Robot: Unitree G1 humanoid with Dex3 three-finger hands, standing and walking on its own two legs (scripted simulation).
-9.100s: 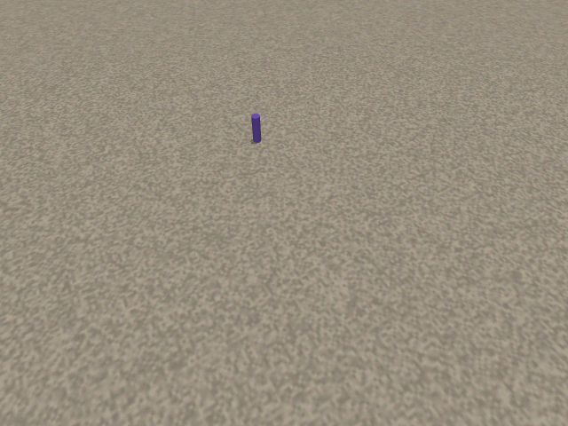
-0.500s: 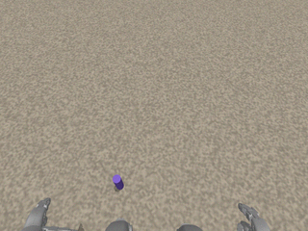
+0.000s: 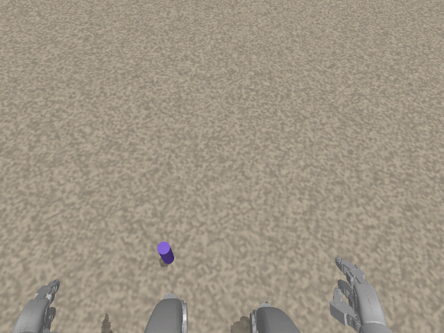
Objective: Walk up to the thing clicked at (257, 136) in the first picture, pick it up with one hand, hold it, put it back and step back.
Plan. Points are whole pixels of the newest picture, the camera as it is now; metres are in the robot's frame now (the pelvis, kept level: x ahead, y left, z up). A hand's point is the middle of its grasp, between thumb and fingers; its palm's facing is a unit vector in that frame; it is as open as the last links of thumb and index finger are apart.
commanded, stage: go down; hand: left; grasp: from the side
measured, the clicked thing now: (166, 253) +0.40 +0.18 -0.61
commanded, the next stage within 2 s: approach in 1.98 s
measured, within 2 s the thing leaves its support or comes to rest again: neither
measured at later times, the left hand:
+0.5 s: hand (78, 272) +0.26 +0.32 -0.21, palm faces +0.07 -0.98 -0.20, open 17.2 cm
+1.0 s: hand (81, 254) +0.31 +0.35 -0.26, palm faces +0.06 -0.99 -0.14, open 17.1 cm
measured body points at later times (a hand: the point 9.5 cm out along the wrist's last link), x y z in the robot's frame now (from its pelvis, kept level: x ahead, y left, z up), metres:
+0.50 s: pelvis -0.05 +0.00 -0.14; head +0.12 +0.03 +0.28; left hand +0.25 +0.38 -0.20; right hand +0.12 -0.27 -0.24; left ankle +0.02 +0.13 -0.66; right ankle -0.02 -0.14 -0.66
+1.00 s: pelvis -0.08 +0.00 -0.23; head +0.13 +0.04 +0.17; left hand +0.30 +0.40 -0.25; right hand +0.06 -0.28 -0.34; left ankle +0.02 +0.13 -0.66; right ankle -0.02 -0.14 -0.66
